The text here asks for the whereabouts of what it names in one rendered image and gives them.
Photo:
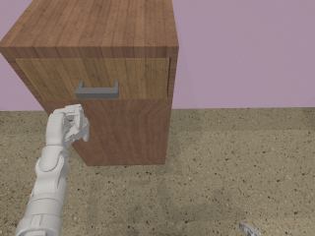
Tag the drawer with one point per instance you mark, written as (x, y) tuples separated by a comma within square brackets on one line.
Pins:
[(58, 78)]

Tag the left robot hand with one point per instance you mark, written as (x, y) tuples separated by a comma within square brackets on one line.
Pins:
[(61, 132)]

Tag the cabinet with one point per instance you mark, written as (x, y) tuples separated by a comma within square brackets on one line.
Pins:
[(129, 131)]

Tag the right robot hand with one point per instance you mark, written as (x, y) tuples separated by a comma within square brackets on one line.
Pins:
[(249, 230)]

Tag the handle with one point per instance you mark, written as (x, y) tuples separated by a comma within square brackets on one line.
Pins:
[(96, 93)]

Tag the left robot forearm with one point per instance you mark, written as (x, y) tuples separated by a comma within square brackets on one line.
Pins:
[(44, 209)]

